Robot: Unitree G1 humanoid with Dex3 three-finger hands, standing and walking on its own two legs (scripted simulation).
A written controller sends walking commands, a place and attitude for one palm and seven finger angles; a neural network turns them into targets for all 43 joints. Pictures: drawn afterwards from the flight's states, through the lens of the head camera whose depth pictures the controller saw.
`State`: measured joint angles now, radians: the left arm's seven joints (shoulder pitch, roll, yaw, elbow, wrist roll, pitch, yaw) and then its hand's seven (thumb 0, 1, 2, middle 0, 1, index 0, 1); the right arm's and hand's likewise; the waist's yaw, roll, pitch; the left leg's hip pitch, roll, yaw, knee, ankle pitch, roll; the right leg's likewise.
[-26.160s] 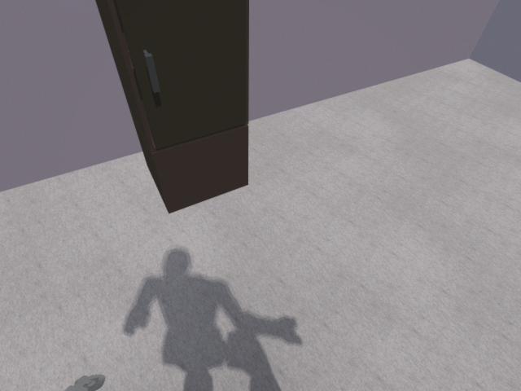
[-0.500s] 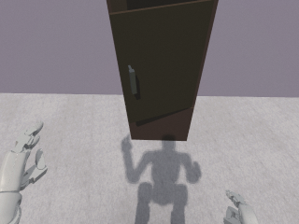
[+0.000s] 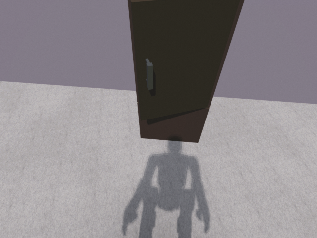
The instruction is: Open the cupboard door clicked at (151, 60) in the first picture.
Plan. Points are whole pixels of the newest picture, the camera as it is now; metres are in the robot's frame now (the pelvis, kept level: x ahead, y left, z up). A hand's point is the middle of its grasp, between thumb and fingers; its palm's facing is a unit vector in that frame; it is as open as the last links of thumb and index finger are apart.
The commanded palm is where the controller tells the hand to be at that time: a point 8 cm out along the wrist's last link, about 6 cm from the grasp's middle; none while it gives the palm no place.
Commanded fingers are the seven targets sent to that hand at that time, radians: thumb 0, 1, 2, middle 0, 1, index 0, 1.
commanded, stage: let the arm hang, fingers relaxed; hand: left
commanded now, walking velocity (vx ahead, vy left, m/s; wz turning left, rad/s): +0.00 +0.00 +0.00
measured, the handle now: (148, 74) +0.72 +0.09 -0.02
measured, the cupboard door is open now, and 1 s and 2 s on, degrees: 21 21 21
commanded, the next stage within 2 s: look to check the result in 0.52 s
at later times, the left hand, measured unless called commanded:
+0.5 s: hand out of the picture +0.01 +0.15 -0.18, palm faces +0.02 -0.99 -0.16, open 7.3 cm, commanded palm none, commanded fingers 0.00 0.90 0.90 -0.20 -0.30 -0.20 -0.30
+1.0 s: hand out of the picture +0.02 +0.14 -0.17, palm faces +0.03 -0.99 -0.15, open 7.4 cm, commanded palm none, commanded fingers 0.00 0.90 0.90 -0.20 -0.30 -0.20 -0.30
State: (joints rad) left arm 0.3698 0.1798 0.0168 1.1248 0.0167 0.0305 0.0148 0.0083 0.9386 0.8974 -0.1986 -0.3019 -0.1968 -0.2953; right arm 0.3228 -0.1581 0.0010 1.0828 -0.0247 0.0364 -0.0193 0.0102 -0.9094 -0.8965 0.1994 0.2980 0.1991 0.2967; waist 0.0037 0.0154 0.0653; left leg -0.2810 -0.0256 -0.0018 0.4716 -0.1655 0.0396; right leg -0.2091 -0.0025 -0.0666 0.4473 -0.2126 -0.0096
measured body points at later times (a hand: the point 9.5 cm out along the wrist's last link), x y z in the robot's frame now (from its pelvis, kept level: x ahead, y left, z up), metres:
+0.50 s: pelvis +0.02 +0.00 +0.00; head +0.02 +0.00 +0.45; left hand +0.01 +0.21 -0.16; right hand -0.01 -0.20 -0.16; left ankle +0.06 +0.09 -0.74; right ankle +0.02 -0.12 -0.74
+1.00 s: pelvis +0.04 -0.01 +0.00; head +0.05 -0.01 +0.45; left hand +0.02 +0.20 -0.16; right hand +0.02 -0.22 -0.16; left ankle +0.06 +0.09 -0.74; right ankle +0.02 -0.12 -0.74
